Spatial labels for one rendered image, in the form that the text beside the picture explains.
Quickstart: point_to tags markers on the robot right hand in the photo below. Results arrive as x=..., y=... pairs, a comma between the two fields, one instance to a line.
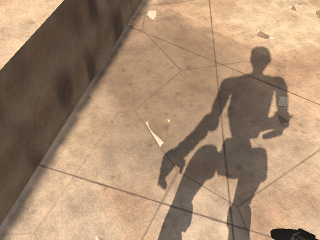
x=291, y=234

